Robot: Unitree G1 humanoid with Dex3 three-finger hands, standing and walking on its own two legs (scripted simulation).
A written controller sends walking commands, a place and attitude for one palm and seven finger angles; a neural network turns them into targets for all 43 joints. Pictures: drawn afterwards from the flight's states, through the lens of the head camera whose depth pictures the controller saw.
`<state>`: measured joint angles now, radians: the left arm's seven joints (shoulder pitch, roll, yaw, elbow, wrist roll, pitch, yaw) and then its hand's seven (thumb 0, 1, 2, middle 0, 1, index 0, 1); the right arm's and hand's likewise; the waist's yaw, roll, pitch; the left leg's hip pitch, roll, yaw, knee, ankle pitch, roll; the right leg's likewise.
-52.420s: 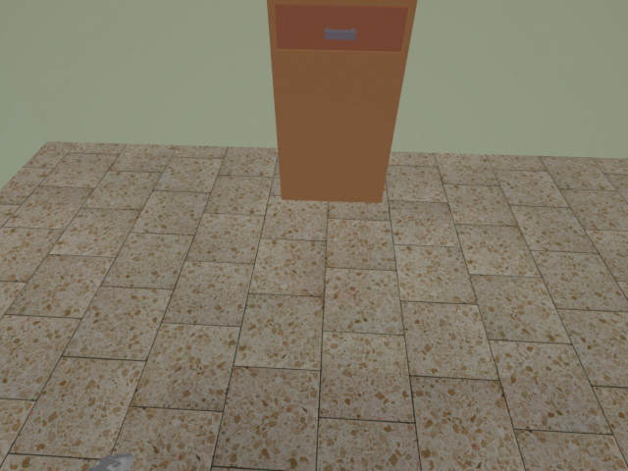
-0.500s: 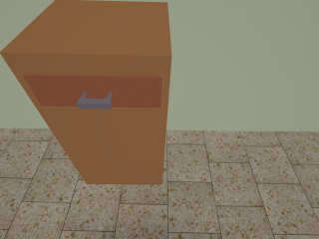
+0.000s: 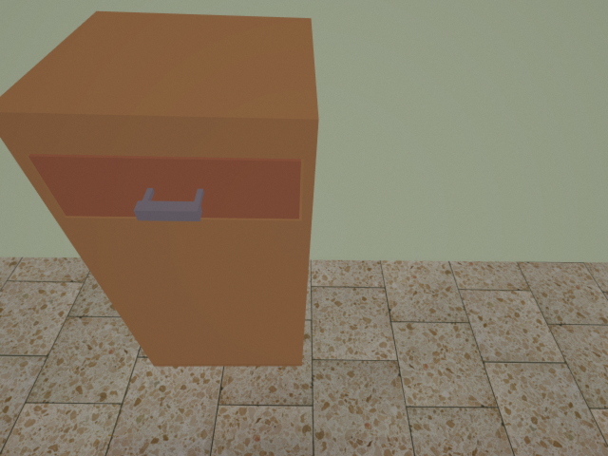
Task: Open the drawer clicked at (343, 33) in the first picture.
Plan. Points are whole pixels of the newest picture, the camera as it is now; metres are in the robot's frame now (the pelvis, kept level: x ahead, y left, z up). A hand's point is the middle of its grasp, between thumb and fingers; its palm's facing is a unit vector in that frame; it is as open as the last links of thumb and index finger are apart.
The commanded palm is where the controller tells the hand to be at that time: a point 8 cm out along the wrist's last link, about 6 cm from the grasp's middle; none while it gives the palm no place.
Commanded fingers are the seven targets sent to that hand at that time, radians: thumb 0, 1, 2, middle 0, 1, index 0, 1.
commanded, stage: come to a stop and stand still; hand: left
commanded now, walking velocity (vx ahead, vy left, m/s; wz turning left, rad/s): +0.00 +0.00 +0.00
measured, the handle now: (171, 202) +0.50 +0.27 +0.03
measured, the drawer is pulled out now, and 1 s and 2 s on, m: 0.00 0.00 0.00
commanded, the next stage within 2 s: look again from close up in 0.30 s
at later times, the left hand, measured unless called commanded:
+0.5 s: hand out of the picture +0.02 +0.19 -0.17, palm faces +0.01 -0.98 -0.20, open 7.4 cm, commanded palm none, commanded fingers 0.00 0.90 0.90 -0.20 -0.30 -0.20 -0.30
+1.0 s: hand out of the picture +0.00 +0.18 -0.17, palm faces +0.02 -0.98 -0.18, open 7.4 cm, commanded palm none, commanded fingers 0.00 0.90 0.90 -0.20 -0.30 -0.20 -0.30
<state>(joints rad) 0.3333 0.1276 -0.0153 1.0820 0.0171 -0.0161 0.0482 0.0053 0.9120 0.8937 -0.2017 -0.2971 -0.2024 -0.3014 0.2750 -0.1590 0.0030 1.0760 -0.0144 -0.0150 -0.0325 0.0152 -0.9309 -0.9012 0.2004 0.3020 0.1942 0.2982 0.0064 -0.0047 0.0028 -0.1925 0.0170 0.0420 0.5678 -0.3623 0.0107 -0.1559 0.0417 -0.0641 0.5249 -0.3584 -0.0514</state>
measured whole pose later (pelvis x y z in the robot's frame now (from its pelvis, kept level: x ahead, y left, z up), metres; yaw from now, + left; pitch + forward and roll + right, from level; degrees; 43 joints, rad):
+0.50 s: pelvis +0.01 +0.02 +0.01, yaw -1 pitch +0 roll +0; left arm 0.29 0.16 -0.01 1.08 0.01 -0.01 0.04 0.00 0.91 0.89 -0.20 -0.30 -0.20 -0.30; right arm 0.29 -0.14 0.03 1.14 -0.01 -0.02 -0.03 0.01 -0.91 -0.90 0.20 0.30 0.20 0.30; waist 0.00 -0.01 0.03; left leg -0.13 -0.02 0.07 0.46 -0.32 0.04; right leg -0.13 0.00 -0.04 0.48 -0.34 -0.02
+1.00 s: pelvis +0.01 +0.01 +0.01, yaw -1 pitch +0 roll +0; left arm 0.30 0.15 -0.01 1.10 0.01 -0.01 0.04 0.00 0.91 0.89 -0.20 -0.30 -0.20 -0.30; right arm 0.25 -0.15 0.02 1.15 -0.01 -0.03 -0.04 0.01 -0.91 -0.90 0.20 0.30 0.20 0.30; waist 0.01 -0.02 0.03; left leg -0.12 -0.02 0.06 0.43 -0.31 0.03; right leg -0.12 0.01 -0.04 0.45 -0.33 -0.03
